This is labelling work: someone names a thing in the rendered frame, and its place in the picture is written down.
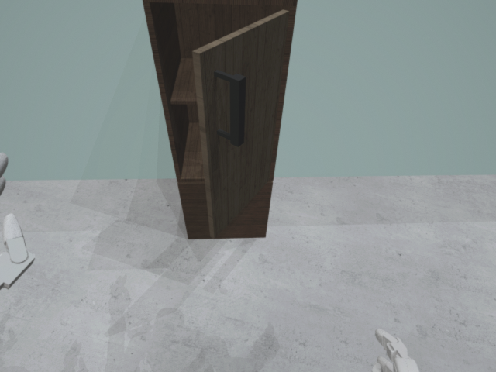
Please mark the cupboard door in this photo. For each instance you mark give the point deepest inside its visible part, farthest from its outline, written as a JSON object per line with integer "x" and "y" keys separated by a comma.
{"x": 234, "y": 175}

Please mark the robot right hand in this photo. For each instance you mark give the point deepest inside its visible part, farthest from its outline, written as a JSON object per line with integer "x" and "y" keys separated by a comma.
{"x": 397, "y": 352}

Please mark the robot left hand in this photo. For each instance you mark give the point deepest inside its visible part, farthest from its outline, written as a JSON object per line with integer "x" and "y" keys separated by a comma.
{"x": 14, "y": 263}

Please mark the handle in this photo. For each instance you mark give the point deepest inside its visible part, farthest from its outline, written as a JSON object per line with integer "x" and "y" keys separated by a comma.
{"x": 237, "y": 107}

